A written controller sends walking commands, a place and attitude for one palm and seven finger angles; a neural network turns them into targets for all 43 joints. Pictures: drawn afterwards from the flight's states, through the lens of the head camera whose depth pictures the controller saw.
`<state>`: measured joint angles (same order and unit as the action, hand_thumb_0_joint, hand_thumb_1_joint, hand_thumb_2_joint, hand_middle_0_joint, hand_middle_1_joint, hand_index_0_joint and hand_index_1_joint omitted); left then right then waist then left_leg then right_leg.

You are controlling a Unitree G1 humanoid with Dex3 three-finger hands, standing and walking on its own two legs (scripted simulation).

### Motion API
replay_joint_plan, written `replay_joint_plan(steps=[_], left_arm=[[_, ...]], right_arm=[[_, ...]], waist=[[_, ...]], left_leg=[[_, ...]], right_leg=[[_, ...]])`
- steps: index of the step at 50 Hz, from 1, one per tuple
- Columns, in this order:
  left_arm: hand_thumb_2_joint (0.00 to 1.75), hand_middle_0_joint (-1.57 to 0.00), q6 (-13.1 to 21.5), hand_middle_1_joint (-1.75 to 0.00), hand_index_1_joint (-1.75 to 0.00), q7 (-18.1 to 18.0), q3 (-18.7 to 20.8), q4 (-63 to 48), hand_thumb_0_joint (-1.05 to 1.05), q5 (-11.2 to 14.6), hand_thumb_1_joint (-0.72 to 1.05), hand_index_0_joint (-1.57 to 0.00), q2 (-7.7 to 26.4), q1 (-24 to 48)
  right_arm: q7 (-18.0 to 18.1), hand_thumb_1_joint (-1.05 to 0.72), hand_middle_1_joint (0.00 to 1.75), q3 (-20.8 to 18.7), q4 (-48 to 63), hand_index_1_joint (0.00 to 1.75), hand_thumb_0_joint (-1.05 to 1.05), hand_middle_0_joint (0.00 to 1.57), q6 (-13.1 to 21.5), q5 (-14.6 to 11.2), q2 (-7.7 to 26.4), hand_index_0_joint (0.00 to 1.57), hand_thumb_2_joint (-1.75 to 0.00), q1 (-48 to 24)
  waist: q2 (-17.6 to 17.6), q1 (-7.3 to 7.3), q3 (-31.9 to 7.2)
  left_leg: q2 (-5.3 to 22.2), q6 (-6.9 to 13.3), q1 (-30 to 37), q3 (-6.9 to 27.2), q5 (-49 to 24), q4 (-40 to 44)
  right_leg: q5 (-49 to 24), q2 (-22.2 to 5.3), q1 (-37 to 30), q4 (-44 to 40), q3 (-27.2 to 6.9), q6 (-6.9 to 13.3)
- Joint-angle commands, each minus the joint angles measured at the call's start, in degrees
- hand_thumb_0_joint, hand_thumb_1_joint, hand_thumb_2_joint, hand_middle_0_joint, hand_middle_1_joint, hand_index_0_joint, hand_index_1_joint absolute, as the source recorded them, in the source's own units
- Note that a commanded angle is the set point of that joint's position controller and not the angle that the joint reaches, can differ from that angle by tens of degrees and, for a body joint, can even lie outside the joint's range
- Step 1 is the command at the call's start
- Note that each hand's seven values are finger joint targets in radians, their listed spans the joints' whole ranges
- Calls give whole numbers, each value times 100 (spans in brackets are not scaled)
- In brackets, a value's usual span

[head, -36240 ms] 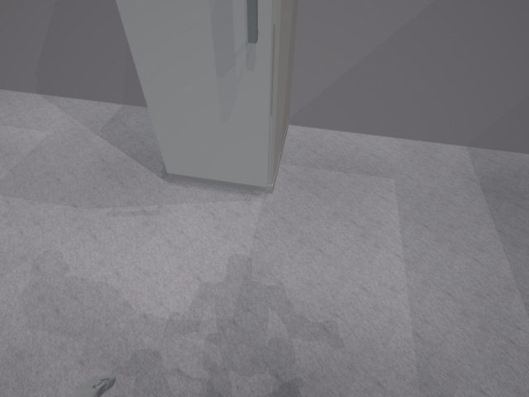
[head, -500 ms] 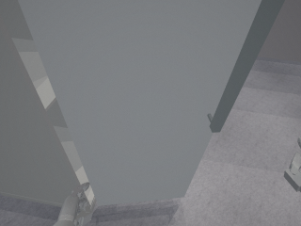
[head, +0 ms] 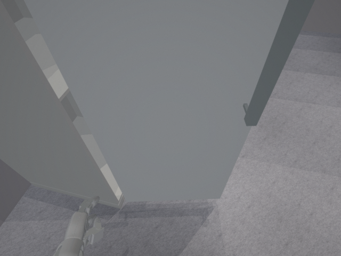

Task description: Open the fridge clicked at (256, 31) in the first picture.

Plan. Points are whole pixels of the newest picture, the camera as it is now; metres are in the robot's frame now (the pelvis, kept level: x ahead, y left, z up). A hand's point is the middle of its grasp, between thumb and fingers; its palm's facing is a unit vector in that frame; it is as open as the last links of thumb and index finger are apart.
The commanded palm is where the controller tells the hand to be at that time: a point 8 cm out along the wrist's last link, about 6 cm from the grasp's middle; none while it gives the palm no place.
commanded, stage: step back with the hand held close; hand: right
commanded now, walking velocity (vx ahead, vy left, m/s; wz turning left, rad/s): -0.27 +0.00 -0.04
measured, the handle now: (273, 50) +0.47 -0.19 +0.24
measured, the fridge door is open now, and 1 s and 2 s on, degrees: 74 74 74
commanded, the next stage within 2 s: stop stepping back and stand still in 0.60 s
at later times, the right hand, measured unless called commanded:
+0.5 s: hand out of the picture +0.10 -0.31 +0.17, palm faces +0.55 +0.75 -0.36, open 7.4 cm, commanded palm +0.02 -0.33 +0.18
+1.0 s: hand out of the picture +0.03 -0.28 +0.16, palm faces +0.33 +0.86 -0.38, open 7.4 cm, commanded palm -0.04 -0.32 +0.18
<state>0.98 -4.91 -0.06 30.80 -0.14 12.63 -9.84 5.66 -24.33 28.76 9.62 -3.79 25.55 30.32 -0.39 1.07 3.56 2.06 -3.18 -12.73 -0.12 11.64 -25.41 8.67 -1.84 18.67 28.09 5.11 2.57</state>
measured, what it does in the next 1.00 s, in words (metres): walks backwards: left foot, then right foot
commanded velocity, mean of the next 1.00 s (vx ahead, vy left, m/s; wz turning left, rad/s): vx -0.16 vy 0.02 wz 0.03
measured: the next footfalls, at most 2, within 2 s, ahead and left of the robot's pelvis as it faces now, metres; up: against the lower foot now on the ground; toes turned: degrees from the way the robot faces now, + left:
left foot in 0.68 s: -0.20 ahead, +0.13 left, +0.00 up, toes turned +2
right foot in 0.82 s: -0.04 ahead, -0.09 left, +0.00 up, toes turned +3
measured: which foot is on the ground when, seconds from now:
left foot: down 0.00-0.36, up 0.38-0.66, down 0.68-0.82, up 0.84-1.00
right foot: down 0.00-0.68, up 0.70-0.80, down 0.82-1.00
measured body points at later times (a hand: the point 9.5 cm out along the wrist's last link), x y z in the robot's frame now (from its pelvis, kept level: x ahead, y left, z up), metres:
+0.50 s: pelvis -0.10 -0.02 -0.01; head -0.09 -0.05 +0.44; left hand +0.09 +0.20 -0.07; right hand +0.06 -0.35 +0.19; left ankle -0.10 +0.14 -0.67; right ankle +0.02 -0.09 -0.74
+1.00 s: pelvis -0.20 -0.03 +0.01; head -0.21 -0.07 +0.45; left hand -0.08 +0.22 -0.06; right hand +0.00 -0.32 +0.18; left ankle -0.20 +0.06 -0.72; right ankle -0.08 -0.09 -0.73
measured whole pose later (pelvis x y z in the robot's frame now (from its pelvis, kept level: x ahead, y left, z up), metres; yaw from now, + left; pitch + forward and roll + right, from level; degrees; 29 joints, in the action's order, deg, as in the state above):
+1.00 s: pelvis -0.20 -0.03 +0.01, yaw +3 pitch -2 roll +2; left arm 8.2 -3.8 -1.0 35.9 -1.2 10.3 -15.6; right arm 7.2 -23.9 26.7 9.3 -3.2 24.4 30.0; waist -3.3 -3.5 -1.1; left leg -4.6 1.7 -13.9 -1.6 26.1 -34.3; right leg 8.0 2.0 18.2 21.7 1.8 2.0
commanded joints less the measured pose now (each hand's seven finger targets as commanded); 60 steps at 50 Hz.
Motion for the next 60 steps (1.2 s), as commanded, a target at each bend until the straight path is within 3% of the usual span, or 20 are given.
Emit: replay_joint_plan(steps=[1,8,14,16,19,23,29,31,34,36,38,40,41,43,46,49,51,52,53,60], left_arm=[[90,-20,440,-30,-30,-59,297,-924,0,28,90,-20,865,483],[90,-20,718,-30,-30,-49,357,-841,0,0,90,-20,898,391],[90,-20,693,-30,-30,47,298,-303,0,-90,90,-20,556,35],[90,-20,771,-30,-30,-22,263,-336,0,-78,90,-20,636,114],[90,-20,982,-30,-30,-200,254,-431,0,-103,90,-20,846,372],[90,-20,1072,-30,-30,47,468,-371,0,-113,90,-20,789,244],[90,-20,1046,-30,-30,211,326,-267,0,-111,90,-20,625,237],[90,-20,934,-30,-30,189,339,-167,0,-173,90,-20,593,182],[90,-20,749,-30,-30,97,252,-79,0,-179,90,-20,392,352],[90,-20,903,-30,-30,46,88,-158,0,-167,90,-20,313,474],[90,-20,885,-30,-30,-65,174,-287,0,0,90,-20,504,453],[90,-20,890,-30,-30,-127,236,-298,0,56,90,-20,770,355],[90,-20,964,-30,-30,-82,260,-355,0,3,90,-20,818,376],[90,-20,1075,-30,-30,-16,232,-294,0,92,90,-20,783,239],[90,-20,1080,-30,-30,18,172,-335,0,-102,90,-20,645,324],[90,-20,987,-30,-30,98,222,-511,0,-114,90,-20,664,321],[90,-20,822,-30,-30,123,306,-491,0,-114,90,-20,591,288],[90,-20,738,-30,-30,109,375,-372,0,-102,90,-20,650,269],[90,-20,730,-30,-30,88,363,-218,0,-180,90,-20,675,179],[90,-20,951,-30,-30,-212,296,27,0,-79,90,-20,650,40]], right_arm=[[202,-90,30,-760,1083,30,0,20,544,65,767,20,-90,-129],[223,-90,30,-934,1078,30,0,20,751,212,870,20,-90,-354],[344,-90,30,-544,1304,30,0,20,772,131,815,20,-90,-689],[358,-90,30,-465,1237,30,0,20,746,137,814,20,-90,-1166],[420,-90,30,-646,1150,30,0,20,832,264,782,20,-90,-1477],[319,-90,30,-847,1207,30,0,20,921,219,853,20,-90,-1052],[282,-90,30,-404,1393,30,0,20,766,-24,594,20,-90,-313],[267,-90,30,-494,1312,30,0,20,808,-55,796,20,-90,-446],[331,-90,30,-699,1408,30,0,20,916,-53,1294,20,-90,-805],[354,-90,30,-802,1190,30,0,20,959,53,1360,20,-90,-1102],[258,-90,30,-725,935,30,0,20,592,22,1124,20,-90,-922],[206,-90,30,-584,706,30,0,20,384,-58,820,20,-90,-384],[202,-90,30,-541,938,30,0,20,412,-68,853,20,-90,-476],[239,-90,30,-448,821,30,0,20,542,-56,773,20,-90,-873],[322,-90,30,-700,1376,30,0,20,472,25,982,20,-90,-215],[262,-90,30,-781,1572,30,0,20,561,159,1015,20,-90,495],[258,-90,30,-795,1504,30,0,20,522,228,1089,20,-90,618],[270,-90,30,-832,1639,30,0,20,494,187,1095,20,-90,370],[319,-90,30,-934,1671,30,0,20,522,116,1049,20,-90,-80],[399,-90,30,-181,153,30,0,20,449,258,557,20,-90,-1426]], waist=[[929,55,-902],[808,73,-753],[-1159,-166,-740],[-720,-229,-585],[2012,-63,-481],[1012,10,-1142],[1433,18,-1321],[1126,4,-1392],[-853,27,-1070],[-1013,90,-1297],[-1276,-117,-1452],[1078,-144,-1417],[1922,-76,-1353],[761,-134,-661],[1432,-7,-787],[1626,82,-880],[-294,121,-806],[-1327,82,-635],[-1063,-19,-470],[-300,-231,-336]], left_leg=[[-309,159,830,-38,-377,-444],[-409,288,821,195,794,-612],[1206,1104,-2411,1686,1450,1336],[685,672,-2169,1006,938,649],[-708,157,-559,160,1198,-2897],[-674,219,-287,395,1359,-3828],[-764,487,99,-399,1938,-737],[-393,702,274,-114,1485,799],[1942,1442,-1340,1918,-734,1723],[1636,1245,-9,787,-3553,551],[852,825,222,145,-3321,-317],[-168,228,-789,-318,-768,-1540],[-473,264,-994,-7,1654,-2115],[-665,334,-577,329,2019,-2122],[-719,453,281,-112,1560,-1443],[-684,560,1989,-329,1239,-354],[429,824,972,899,1951,1096],[1639,1387,-440,2810,3045,2036],[1931,1686,-864,2977,2847,2113],[985,1123,-1399,847,3131,827]], right_leg=[[1648,-559,803,-1196,-895,219],[3188,-633,1768,-1188,-1217,300],[1247,269,-959,2119,-450,-249],[1073,142,-960,713,-580,-161],[2376,-1698,1255,-2000,-2884,647],[2226,-1638,968,-1691,-2333,868],[2051,-1149,-55,-2140,-1648,-23],[1491,-959,-352,-1563,-1284,-515],[1211,69,-492,2255,-522,-583],[1476,161,605,2609,-437,-456],[272,195,-170,1044,-276,-302],[-1898,-420,-1539,-495,-1202,10],[-1516,-1133,-1412,-1165,-2325,264],[2468,-1267,-146,-2240,-3012,435],[3162,-981,390,-2859,-2421,-505],[3156,-467,1680,-2153,-1314,-309],[2087,370,1347,711,-332,-257],[1650,573,1211,2759,-453,-297],[1560,456,1429,3644,-701,-342],[1543,3,-493,815,-34,-15]])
